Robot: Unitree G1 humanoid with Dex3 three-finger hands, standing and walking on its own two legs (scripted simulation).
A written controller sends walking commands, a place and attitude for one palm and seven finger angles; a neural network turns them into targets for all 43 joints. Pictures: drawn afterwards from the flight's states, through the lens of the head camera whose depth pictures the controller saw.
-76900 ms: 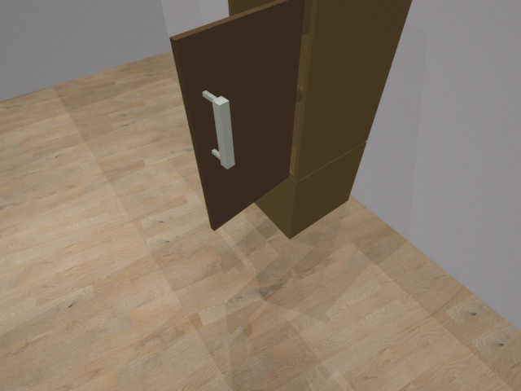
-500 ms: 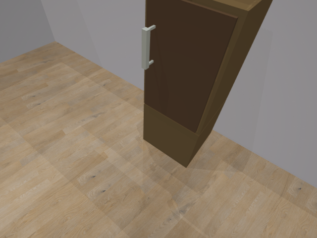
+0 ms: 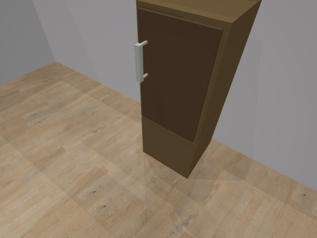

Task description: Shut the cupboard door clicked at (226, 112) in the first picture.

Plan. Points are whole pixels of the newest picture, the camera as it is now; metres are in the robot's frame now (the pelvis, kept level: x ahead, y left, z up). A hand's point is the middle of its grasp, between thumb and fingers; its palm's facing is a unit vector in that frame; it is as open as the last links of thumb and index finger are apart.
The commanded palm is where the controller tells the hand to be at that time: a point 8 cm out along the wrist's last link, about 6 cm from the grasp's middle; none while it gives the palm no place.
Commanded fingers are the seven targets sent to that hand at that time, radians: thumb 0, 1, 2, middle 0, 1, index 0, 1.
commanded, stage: let the arm hang, fingers relaxed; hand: left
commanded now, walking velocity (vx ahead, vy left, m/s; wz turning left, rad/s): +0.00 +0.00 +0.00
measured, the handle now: (142, 62) +0.81 +0.12 +0.04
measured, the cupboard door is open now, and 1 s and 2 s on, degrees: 0 0 0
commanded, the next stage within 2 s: look to check the result in 0.16 s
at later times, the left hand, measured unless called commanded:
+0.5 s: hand out of the picture -0.05 +0.16 -0.18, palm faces +0.05 -0.98 -0.18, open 7.4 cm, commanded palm none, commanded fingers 0.00 0.90 0.90 -0.20 -0.30 -0.20 -0.30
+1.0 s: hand out of the picture -0.02 +0.14 -0.18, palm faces +0.05 -0.99 -0.15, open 7.4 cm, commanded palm none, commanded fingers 0.00 0.90 0.90 -0.20 -0.30 -0.20 -0.30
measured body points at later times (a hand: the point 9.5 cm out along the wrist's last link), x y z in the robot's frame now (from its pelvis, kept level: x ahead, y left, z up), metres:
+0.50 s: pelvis +0.01 +0.00 +0.00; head +0.02 +0.00 +0.45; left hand -0.05 +0.21 -0.16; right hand -0.01 -0.22 -0.16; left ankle +0.07 +0.10 -0.74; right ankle -0.05 -0.10 -0.74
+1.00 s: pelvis +0.02 -0.01 +0.00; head +0.03 +0.00 +0.45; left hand -0.03 +0.19 -0.16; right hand +0.01 -0.22 -0.16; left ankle +0.07 +0.10 -0.74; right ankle -0.05 -0.10 -0.74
